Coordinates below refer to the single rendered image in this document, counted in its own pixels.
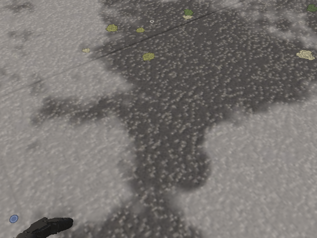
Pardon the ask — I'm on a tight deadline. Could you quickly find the left robot hand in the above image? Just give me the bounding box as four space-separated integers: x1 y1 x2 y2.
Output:
16 217 73 238

